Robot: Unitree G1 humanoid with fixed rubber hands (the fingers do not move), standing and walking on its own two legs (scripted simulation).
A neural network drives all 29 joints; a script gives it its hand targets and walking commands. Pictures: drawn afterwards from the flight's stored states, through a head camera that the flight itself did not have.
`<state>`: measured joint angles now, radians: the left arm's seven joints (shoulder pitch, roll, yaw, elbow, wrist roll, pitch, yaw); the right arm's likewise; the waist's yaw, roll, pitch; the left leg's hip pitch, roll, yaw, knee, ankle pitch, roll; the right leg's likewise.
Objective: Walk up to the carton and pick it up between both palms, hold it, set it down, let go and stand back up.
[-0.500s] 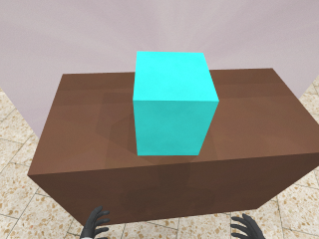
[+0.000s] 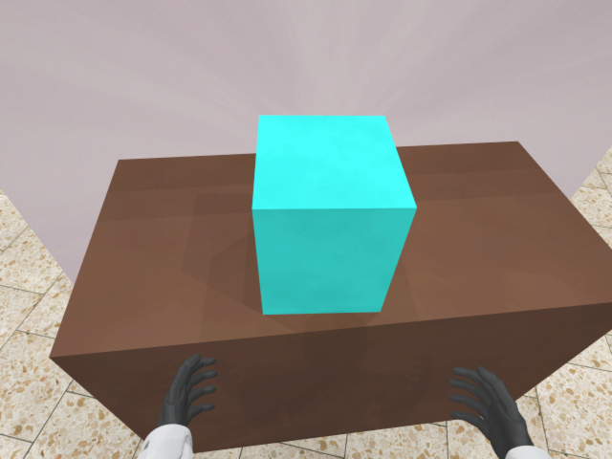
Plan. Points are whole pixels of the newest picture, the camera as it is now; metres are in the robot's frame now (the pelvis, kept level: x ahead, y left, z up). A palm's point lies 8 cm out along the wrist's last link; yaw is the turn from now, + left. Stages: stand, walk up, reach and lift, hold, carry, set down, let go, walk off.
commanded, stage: reach and lift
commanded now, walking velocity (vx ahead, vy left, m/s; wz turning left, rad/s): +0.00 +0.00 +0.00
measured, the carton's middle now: (322, 217) +0.49 +0.01 +0.03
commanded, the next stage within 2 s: none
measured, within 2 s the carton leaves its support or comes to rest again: neither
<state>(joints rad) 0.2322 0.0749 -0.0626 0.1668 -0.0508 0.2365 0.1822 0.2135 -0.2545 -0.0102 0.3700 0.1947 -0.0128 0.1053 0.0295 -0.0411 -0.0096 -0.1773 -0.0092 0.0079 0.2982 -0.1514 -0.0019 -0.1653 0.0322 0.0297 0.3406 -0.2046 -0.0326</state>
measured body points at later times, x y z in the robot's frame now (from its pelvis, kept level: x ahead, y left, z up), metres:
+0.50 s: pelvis +0.01 -0.01 +0.00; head +0.01 +0.00 +0.45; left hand +0.26 +0.19 +0.00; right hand +0.28 -0.22 +0.01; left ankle +0.00 +0.12 -0.75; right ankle -0.02 -0.10 -0.75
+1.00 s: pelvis +0.00 +0.00 +0.00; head +0.01 +0.01 +0.45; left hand +0.30 +0.20 +0.05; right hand +0.34 -0.21 +0.05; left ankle +0.00 +0.12 -0.75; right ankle -0.02 -0.10 -0.75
